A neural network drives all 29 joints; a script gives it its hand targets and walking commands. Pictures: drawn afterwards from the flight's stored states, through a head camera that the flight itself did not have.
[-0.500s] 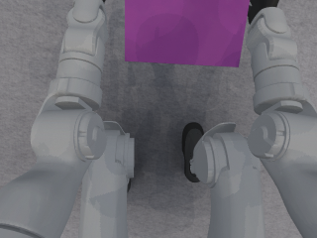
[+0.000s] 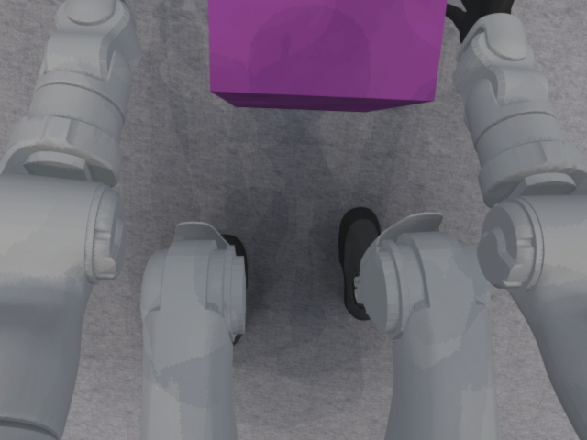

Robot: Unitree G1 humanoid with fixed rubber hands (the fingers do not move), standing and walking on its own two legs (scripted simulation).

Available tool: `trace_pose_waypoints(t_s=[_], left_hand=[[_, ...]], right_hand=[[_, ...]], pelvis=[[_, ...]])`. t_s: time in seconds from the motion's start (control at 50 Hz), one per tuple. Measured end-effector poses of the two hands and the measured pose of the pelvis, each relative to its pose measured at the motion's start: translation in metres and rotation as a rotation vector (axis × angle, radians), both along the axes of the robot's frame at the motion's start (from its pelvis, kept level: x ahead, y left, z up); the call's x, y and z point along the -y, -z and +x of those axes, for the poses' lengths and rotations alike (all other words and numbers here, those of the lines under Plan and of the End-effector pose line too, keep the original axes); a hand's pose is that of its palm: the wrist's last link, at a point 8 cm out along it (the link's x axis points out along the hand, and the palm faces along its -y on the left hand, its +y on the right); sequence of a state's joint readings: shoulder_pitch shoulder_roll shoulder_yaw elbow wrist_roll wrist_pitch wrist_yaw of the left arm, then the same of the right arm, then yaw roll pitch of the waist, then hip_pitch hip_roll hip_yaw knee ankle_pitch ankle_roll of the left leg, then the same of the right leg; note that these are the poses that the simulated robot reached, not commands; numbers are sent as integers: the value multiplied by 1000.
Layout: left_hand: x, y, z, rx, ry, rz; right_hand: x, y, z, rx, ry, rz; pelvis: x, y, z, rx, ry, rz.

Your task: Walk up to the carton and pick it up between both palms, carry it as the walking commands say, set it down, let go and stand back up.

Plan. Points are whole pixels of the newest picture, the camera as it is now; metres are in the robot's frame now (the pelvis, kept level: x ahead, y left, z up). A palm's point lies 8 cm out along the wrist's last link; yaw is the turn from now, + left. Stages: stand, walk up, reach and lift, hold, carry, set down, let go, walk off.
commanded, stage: set down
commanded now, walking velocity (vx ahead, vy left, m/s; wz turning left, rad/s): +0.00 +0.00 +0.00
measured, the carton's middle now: (314, 17) +0.54 -0.04 -0.25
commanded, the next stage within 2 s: let go in 1.34 s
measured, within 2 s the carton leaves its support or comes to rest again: neither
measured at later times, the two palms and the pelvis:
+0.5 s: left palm out of the picture +0.57 +0.17 -0.04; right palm out of the picture +0.53 -0.21 -0.04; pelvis +0.01 +0.00 +0.07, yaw +0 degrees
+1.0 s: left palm out of the picture +0.57 +0.18 +0.11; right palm out of the picture +0.53 -0.22 +0.11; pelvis +0.04 +0.00 +0.21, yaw +0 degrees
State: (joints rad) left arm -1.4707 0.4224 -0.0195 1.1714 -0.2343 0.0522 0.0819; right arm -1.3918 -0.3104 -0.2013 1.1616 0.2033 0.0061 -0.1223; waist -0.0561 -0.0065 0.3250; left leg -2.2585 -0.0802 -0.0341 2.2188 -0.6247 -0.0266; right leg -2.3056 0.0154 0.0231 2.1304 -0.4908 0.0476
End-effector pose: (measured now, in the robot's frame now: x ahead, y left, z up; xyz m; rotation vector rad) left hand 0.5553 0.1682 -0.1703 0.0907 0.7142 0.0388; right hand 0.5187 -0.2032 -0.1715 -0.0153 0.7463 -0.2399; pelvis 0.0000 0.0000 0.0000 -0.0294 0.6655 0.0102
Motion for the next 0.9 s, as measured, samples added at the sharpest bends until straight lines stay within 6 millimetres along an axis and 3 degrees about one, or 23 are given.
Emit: trace_pose_waypoints(t_s=[0.12, 0.26, 0.46, 0.9], left_hand=[[5, -13, 9, 50, 4, -4], [5, -52, 13, 81, 5, 6], [-3, -122, 14, 77, -11, 3], [-11, -249, 15, 93, 17, -6]], right_hand=[[6, -12, 6, 45, 8, -8], [9, -55, 10, 101, 9, -12], [12, -121, 9, 108, 9, -19], [18, -250, 7, 126, 7, -17]], pelvis=[[1, -2, 1, -4, 6, 0], [1, -21, 6, -32, 13, 5], [3, -66, 11, -109, 17, 15], [4, -178, 27, -182, 12, 14]])
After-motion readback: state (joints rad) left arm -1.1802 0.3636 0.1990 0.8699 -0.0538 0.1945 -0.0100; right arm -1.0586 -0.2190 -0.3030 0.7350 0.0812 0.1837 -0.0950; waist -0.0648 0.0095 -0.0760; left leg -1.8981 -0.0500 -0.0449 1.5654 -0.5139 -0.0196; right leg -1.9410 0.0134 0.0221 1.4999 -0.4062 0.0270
